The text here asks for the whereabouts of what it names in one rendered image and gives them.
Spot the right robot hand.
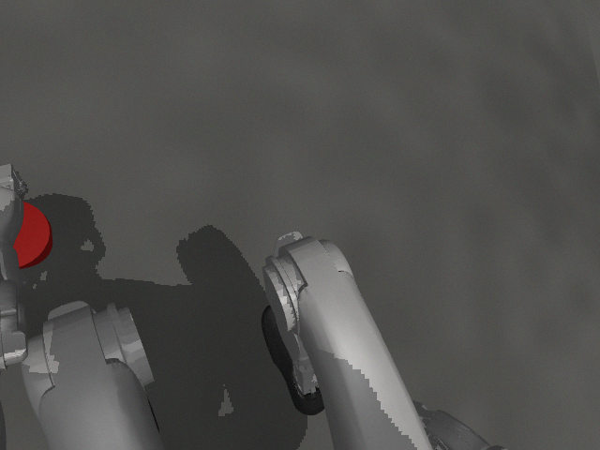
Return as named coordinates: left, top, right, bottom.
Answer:
left=412, top=400, right=491, bottom=450

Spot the left robot hand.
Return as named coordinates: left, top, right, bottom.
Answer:
left=0, top=164, right=30, bottom=286

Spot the right robot foot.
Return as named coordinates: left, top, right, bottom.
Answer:
left=262, top=305, right=324, bottom=415

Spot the left robot arm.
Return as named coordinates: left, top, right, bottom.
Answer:
left=0, top=242, right=28, bottom=450

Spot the cup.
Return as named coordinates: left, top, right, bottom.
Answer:
left=13, top=202, right=53, bottom=269

